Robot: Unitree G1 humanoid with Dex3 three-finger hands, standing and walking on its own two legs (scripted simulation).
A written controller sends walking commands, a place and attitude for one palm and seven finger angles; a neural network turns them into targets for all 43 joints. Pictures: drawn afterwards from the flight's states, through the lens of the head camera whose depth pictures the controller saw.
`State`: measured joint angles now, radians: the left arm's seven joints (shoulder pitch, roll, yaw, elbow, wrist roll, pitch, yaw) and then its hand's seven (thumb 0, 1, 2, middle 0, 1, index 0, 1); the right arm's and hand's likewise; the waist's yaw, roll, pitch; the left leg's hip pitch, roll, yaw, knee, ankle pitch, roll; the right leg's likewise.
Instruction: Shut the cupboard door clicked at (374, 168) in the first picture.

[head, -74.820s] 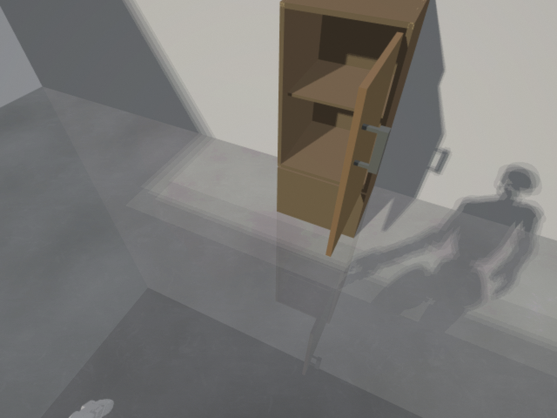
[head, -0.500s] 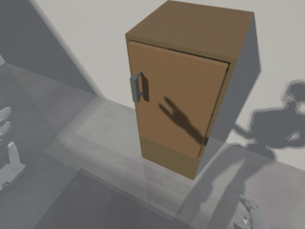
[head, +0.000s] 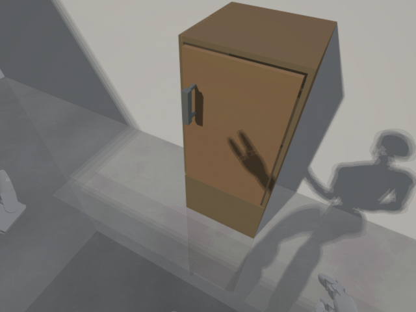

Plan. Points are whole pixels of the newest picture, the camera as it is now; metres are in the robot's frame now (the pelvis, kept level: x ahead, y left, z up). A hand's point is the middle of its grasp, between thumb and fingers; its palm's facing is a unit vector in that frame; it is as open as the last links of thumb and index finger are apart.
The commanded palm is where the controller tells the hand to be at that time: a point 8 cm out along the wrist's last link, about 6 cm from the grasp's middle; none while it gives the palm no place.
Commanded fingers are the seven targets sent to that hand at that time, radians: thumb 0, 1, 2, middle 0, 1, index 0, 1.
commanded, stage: step back with the hand held close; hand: left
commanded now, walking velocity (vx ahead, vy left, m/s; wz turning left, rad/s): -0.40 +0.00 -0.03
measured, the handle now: (190, 104) +0.73 +0.11 +0.00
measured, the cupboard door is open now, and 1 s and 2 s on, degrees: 0 0 0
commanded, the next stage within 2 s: stop stepping back and stand still in 0.52 s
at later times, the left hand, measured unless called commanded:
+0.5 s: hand out of the picture +0.09 +0.28 +0.18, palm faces +0.54 -0.73 -0.42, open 7.4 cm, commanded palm +0.03 +0.31 +0.20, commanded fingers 0.00 0.90 0.90 -0.20 -0.30 -0.20 -0.30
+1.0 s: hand out of the picture +0.05 +0.27 +0.18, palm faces +0.43 -0.81 -0.40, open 7.4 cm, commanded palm -0.02 +0.31 +0.20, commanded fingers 0.00 0.90 0.90 -0.20 -0.30 -0.20 -0.30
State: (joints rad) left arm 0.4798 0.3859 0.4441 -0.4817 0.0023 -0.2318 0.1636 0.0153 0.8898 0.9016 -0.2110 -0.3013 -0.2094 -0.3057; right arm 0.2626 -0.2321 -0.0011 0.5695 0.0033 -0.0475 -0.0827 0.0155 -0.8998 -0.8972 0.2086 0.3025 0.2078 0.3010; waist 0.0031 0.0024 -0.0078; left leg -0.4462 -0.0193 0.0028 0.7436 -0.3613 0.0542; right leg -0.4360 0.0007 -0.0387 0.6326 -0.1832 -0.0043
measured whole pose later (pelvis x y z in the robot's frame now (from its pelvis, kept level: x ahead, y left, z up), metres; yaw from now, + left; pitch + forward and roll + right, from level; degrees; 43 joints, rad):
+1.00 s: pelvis -0.16 +0.01 +0.02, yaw +0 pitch +2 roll -2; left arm 0.52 0.41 0.41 -0.51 -0.03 -0.17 0.17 0.02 0.89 0.90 -0.21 -0.30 -0.21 -0.31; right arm 0.28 -0.16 0.04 0.65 -0.01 -0.11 -0.05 0.02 -0.90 -0.90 0.21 0.30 0.21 0.30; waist -0.03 -0.03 -0.05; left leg -0.40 0.07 0.07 0.56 -0.20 0.00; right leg -0.20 0.05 -0.05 0.50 -0.33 -0.04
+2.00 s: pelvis -0.16 +0.00 +0.02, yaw +0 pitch -1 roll -1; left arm 0.35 0.22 0.00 0.94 0.02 0.05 0.01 0.00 0.97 0.90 -0.21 -0.30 -0.20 -0.30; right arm 0.29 -0.24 0.01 0.99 -0.03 0.04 -0.01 0.01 -0.91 -0.90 0.20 0.30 0.20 0.30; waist -0.01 -0.06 0.05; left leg -0.33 0.02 0.01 0.52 -0.18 0.00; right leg -0.15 0.04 -0.06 0.50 -0.33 -0.05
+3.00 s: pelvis -0.14 +0.01 +0.03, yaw -1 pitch -2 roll +0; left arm 0.34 0.15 0.02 1.15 0.01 0.00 0.04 0.00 0.91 0.90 -0.20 -0.30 -0.20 -0.30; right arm 0.29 -0.14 0.00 1.13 -0.01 0.01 -0.04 0.01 -0.91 -0.90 0.20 0.30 0.20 0.30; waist 0.00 0.00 0.04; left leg -0.24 0.01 0.04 0.42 -0.15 0.01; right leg -0.07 0.03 -0.02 0.40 -0.30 -0.03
